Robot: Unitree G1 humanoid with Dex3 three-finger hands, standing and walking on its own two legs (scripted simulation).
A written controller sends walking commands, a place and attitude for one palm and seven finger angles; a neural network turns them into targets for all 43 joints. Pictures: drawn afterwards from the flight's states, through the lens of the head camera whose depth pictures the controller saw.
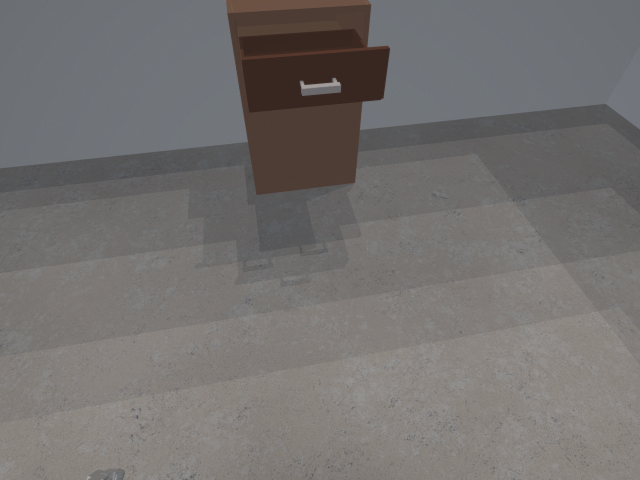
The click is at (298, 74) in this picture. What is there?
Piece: drawer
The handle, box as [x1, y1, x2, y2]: [300, 78, 340, 95]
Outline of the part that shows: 340,84 336,81 335,78 332,78 332,83 304,85 303,82 300,81 302,95 339,92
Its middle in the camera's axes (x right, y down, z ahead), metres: -0.01 -0.46 +1.16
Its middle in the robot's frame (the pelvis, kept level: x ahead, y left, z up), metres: +1.17 +0.07 -0.08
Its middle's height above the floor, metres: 0.69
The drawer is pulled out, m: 0.30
